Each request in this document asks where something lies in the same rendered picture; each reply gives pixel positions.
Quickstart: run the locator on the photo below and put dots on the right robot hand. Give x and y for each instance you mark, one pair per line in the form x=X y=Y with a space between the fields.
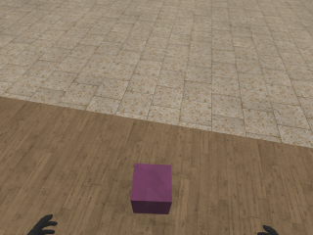
x=269 y=229

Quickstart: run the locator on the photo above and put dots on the left robot hand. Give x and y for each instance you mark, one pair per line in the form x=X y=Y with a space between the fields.
x=43 y=222

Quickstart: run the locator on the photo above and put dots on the carton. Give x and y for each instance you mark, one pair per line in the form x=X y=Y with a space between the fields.
x=151 y=190

